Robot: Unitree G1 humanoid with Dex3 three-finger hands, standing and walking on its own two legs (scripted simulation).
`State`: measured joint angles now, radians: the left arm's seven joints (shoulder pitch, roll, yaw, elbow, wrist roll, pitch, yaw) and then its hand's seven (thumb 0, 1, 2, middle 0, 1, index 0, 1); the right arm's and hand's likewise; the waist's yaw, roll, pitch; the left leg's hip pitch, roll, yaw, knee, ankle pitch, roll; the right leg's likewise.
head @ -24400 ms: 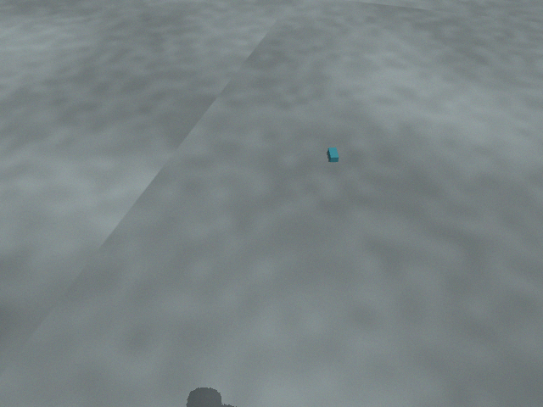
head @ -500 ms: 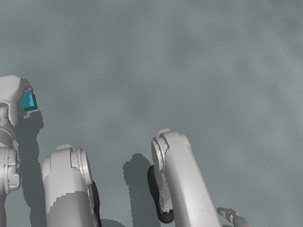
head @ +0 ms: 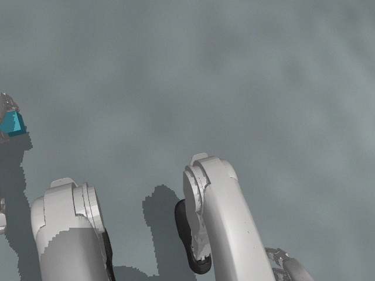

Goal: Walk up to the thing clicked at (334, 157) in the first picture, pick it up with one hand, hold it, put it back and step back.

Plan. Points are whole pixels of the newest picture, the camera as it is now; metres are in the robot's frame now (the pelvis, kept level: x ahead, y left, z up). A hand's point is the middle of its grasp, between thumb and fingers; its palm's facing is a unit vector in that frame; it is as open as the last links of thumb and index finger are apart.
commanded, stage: rest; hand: left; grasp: from above
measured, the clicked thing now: out of the picture +0.45 +0.32 -0.22
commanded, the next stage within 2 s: open in 1.50 s
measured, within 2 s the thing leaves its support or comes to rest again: rests again in 1.20 s
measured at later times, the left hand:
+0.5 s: hand (6, 131) +0.44 +0.31 -0.23, palm faces -0.44 -0.15 -0.89, open 7.2 cm
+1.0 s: hand (11, 133) +0.44 +0.31 -0.25, palm faces -0.42 -0.17 -0.89, open 7.2 cm
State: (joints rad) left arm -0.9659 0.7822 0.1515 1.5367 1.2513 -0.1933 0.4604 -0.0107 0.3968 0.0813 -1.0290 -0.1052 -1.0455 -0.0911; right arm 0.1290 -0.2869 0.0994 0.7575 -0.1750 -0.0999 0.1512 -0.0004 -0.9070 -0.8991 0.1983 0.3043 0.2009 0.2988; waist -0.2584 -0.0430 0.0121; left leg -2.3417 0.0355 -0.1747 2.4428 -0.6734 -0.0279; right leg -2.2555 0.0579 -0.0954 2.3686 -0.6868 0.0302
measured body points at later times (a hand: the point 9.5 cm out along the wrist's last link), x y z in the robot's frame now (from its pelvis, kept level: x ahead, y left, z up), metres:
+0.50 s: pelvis +0.00 +0.00 -0.02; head +0.26 +0.09 +0.34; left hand +0.46 +0.32 -0.18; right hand +0.04 -0.26 -0.10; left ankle +0.08 +0.14 -0.28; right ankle +0.10 -0.12 -0.28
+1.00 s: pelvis +0.00 +0.01 -0.02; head +0.27 +0.11 +0.33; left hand +0.46 +0.31 -0.20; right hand +0.04 -0.25 -0.09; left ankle +0.08 +0.14 -0.28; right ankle +0.10 -0.12 -0.28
